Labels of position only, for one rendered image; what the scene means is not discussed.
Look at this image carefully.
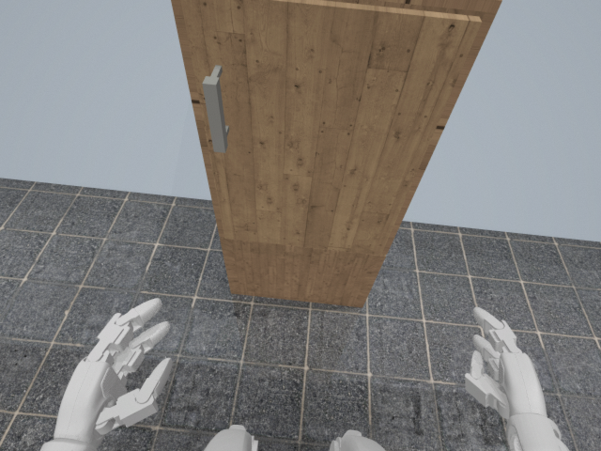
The right robot shin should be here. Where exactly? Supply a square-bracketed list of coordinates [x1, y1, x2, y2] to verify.
[342, 430, 362, 438]

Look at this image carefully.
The right robot forearm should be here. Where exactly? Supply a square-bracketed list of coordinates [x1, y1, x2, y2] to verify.
[506, 413, 569, 451]

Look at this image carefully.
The left robot thigh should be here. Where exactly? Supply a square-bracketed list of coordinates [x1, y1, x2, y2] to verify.
[204, 428, 258, 451]

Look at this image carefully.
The right robot hand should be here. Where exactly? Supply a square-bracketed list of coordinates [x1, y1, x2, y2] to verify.
[465, 307, 547, 421]

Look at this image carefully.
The handle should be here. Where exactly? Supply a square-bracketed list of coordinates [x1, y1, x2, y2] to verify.
[202, 65, 229, 153]

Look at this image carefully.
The left robot hand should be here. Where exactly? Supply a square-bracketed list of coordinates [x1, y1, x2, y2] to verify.
[54, 298, 173, 449]

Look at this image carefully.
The cupboard door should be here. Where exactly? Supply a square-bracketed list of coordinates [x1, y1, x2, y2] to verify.
[181, 0, 482, 255]

